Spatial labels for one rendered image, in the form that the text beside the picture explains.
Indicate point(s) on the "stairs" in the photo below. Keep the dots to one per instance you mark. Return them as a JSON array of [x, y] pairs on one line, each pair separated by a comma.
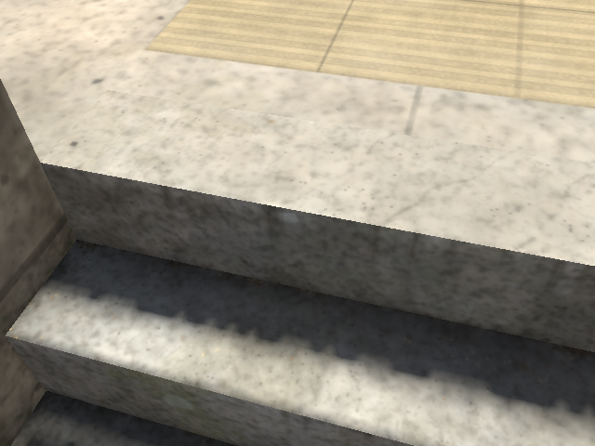
[[180, 318]]

